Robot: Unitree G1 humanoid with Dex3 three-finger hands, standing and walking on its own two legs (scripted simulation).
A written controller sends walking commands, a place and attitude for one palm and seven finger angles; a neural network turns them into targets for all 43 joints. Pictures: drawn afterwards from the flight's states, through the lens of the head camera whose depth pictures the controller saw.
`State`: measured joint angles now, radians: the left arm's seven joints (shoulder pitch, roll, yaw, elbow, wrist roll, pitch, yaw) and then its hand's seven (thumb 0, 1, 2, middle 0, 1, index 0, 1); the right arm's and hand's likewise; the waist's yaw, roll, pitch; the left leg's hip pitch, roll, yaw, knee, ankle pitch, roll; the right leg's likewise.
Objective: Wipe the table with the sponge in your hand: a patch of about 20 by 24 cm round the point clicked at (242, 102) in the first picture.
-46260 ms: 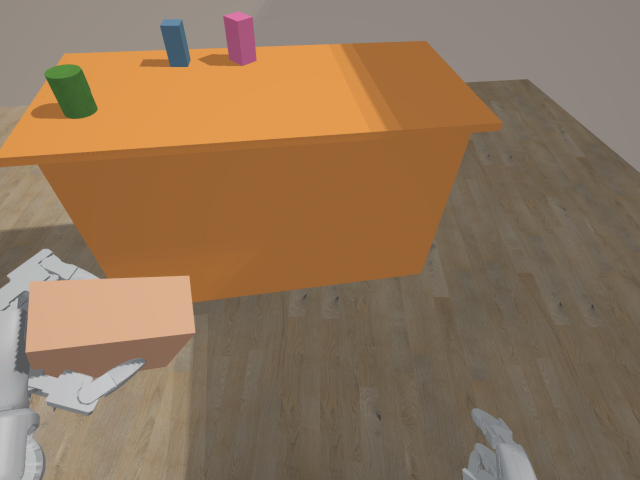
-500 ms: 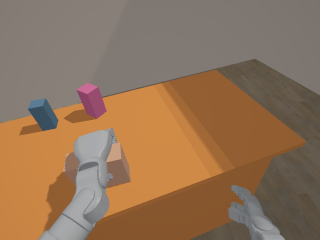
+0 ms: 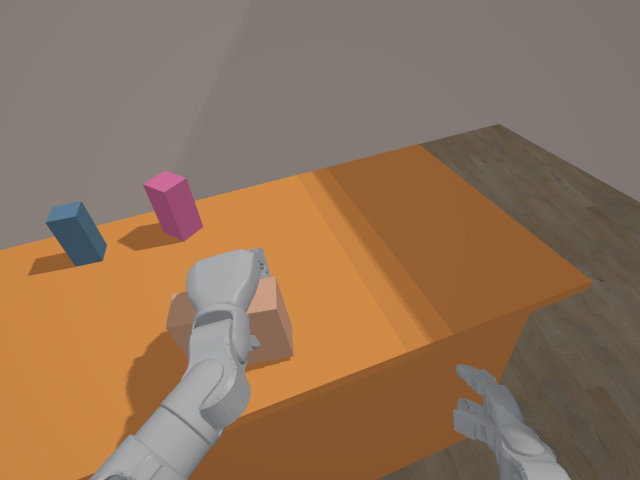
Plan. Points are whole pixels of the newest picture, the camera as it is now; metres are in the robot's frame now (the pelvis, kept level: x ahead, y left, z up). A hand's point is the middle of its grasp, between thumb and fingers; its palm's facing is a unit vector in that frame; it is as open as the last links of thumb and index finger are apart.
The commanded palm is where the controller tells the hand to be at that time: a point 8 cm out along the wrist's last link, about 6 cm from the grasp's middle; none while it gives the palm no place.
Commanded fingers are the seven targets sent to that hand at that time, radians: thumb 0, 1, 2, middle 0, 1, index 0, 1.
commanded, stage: wipe forward along the third lane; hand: left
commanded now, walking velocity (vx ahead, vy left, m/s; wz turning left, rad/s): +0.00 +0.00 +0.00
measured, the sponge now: (239, 333) +0.30 +0.17 +0.03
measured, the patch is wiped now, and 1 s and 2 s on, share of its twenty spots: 0.85 0.95 1.00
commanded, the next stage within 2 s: wipe back along the third lane in 1.64 s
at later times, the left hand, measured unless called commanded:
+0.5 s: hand (243, 281) +0.35 +0.17 +0.08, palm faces +0.02 -0.10 -0.99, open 9.8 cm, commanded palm +0.33 +0.17 +0.13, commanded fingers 0.00 0.10 1.30 -1.20 -1.60 -1.20 -1.60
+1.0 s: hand (240, 259) +0.40 +0.19 +0.08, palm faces -0.01 -0.07 -1.00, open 9.8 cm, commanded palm +0.37 +0.19 +0.13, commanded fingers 0.00 0.10 1.30 -1.20 -1.60 -1.20 -1.60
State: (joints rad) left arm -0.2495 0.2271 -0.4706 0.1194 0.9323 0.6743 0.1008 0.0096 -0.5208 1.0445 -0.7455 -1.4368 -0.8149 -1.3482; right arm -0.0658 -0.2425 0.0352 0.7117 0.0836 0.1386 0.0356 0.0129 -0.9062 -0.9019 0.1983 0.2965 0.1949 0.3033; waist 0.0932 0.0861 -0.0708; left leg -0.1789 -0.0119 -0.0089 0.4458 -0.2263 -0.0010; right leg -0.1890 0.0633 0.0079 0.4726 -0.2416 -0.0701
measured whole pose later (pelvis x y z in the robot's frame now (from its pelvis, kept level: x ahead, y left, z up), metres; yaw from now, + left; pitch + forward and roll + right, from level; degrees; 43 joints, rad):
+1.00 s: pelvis +0.00 +0.00 +0.00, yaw +0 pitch +4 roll +1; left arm -0.66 0.18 -0.32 0.73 0.95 0.60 0.14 0.01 -0.54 1.06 -0.78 -1.41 -0.83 -1.34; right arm 0.03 -0.24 0.04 0.74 0.09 0.17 -0.04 0.01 -0.91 -0.90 0.20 0.30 0.20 0.30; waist 0.03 0.05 -0.12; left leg -0.30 -0.02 -0.01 0.45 -0.21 0.00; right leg -0.31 0.06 0.01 0.47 -0.23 -0.06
